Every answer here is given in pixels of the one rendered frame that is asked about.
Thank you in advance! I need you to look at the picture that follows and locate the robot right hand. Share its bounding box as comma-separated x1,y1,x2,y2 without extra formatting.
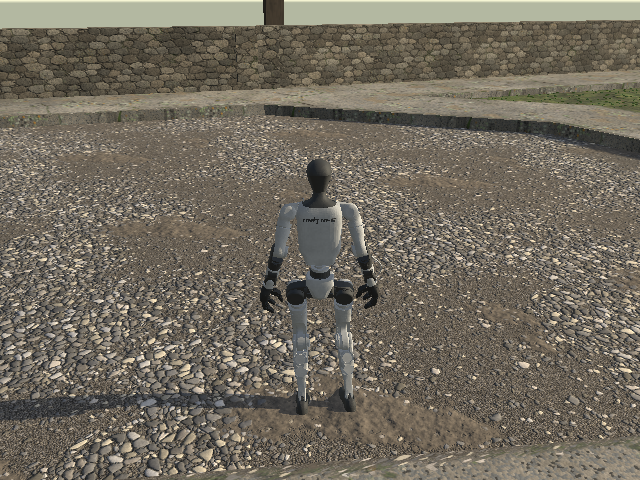
356,283,380,309

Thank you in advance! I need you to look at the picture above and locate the right robot forearm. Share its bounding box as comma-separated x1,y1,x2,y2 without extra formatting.
357,242,377,287

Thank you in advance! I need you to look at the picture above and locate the left robot forearm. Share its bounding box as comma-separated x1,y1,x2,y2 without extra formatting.
263,243,283,289

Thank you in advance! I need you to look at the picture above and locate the robot left upper arm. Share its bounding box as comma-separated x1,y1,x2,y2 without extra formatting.
273,202,299,259

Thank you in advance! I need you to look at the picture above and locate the robot right upper arm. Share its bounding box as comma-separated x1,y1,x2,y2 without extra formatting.
340,202,368,258

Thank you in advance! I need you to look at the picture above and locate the robot left hand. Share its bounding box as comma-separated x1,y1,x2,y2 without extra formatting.
260,286,283,313

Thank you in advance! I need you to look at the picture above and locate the robot torso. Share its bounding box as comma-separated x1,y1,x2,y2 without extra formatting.
296,197,343,300

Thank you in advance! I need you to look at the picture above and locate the left robot shin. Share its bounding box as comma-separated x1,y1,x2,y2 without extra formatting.
292,334,308,401

